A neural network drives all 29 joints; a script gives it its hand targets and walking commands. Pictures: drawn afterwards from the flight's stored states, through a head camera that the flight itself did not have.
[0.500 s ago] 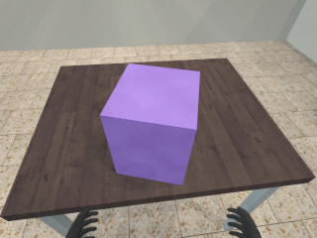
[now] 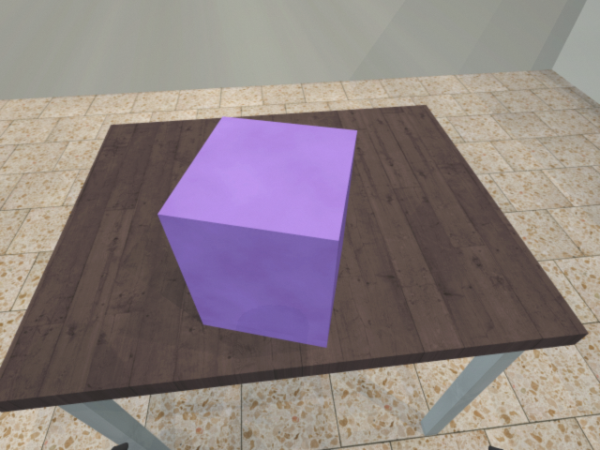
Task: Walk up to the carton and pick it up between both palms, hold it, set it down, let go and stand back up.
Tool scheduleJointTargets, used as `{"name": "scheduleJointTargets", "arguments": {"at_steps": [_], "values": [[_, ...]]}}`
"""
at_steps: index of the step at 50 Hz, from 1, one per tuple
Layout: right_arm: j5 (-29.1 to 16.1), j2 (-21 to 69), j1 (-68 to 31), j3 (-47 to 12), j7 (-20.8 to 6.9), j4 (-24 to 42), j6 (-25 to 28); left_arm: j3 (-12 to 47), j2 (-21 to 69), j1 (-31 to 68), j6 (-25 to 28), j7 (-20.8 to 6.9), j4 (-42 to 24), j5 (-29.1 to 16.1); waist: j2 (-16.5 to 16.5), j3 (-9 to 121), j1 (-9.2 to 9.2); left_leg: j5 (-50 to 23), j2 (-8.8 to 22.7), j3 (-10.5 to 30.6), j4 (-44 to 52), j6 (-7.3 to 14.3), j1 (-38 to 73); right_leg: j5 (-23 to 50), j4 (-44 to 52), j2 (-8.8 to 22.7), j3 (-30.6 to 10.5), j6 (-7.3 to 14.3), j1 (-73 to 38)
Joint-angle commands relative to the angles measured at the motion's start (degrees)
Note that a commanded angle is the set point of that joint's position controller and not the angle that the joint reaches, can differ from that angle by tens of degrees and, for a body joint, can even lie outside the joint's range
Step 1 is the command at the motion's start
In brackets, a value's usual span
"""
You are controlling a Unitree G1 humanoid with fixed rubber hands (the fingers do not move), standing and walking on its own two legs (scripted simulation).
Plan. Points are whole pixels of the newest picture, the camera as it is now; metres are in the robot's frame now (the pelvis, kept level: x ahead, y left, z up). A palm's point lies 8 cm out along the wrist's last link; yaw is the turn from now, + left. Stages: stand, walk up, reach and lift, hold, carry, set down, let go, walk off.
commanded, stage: stand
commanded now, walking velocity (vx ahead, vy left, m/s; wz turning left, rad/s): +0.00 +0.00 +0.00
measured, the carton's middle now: (275, 233) +0.41 +0.05 +0.07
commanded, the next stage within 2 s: none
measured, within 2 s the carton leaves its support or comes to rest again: neither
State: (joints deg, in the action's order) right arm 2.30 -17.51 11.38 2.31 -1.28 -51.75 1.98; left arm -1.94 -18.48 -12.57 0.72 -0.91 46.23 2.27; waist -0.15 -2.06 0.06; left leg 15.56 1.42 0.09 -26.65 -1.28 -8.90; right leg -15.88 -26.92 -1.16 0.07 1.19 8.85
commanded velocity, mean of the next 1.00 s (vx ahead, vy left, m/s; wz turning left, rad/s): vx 0.00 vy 0.00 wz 0.00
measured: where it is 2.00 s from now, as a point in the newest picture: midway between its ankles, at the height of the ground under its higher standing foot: outside the picture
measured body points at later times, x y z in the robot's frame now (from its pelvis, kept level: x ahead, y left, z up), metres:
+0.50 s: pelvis +0.00 -0.01 +0.01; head -0.01 -0.01 +0.46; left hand +0.08 +0.29 -0.12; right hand +0.07 -0.29 -0.13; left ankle -0.01 +0.13 -0.74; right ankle -0.01 -0.11 -0.74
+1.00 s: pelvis -0.02 +0.00 +0.01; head -0.01 +0.00 +0.46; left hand +0.05 +0.30 -0.12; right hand +0.05 -0.29 -0.13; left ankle -0.01 +0.13 -0.74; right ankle -0.01 -0.11 -0.74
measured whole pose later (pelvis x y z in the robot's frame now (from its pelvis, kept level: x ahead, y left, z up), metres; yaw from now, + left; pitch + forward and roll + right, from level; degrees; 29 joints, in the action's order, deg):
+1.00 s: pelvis -0.02 +0.00 +0.01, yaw +1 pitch -3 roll +0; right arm 0.9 -18.3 8.5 0.4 -0.6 -64.1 0.8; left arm 0.2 -19.4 -7.5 1.6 -0.3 63.5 0.8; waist -0.3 -3.7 0.2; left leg 10.4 1.1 0.9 -19.7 -1.1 -6.0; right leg -10.6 -19.3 -0.8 0.9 0.9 5.3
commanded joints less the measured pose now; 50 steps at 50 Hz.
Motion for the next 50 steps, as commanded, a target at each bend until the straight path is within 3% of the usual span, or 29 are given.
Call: {"name": "scheduleJointTargets", "arguments": {"at_steps": [1,8,18,26,50], "values": [[-0.14,-11.16,-4.47,2.44,0.18,3.36,1.49,-3.30,-11.33,4.52,2.78,0.41,-3.48,-0.19,1.20,4.20,0.01,-12.38,4.46,3.63,4.01,3.19,1.10,20.55,6.67,8.47,-6.53,1.91,-0.23],[-0.52,-13.17,-3.41,1.76,0.46,-1.94,0.39,-2.60,-13.83,4.67,2.63,0.95,2.82,-0.90,1.54,2.86,0.04,-15.78,4.68,4.17,5.41,3.17,3.02,22.77,8.04,8.66,-6.47,1.72,-1.22],[-0.96,-14.21,-3.52,1.10,1.01,-5.63,-0.12,-1.61,-15.34,6.07,2.61,1.59,8.23,-1.24,1.03,0.88,0.26,-14.68,5.21,5.04,8.52,2.72,3.20,20.13,10.47,8.46,-6.22,1.38,-2.17],[-1.06,-13.88,-4.32,0.72,1.12,-6.80,-0.01,-1.34,-15.00,7.01,2.55,1.63,10.36,-1.36,-0.70,0.99,0.07,-12.76,5.42,5.03,9.70,2.60,2.77,17.20,11.57,8.47,-6.15,1.08,-2.86],[-1.46,-14.72,-4.36,0.69,1.31,-9.10,-0.08,-0.48,-14.31,7.48,2.11,1.32,13.34,-1.57,-0.52,1.27,0.20,-8.99,5.68,5.95,11.81,2.41,1.77,12.02,12.44,8.32,-6.04,0.68,-2.68]]}}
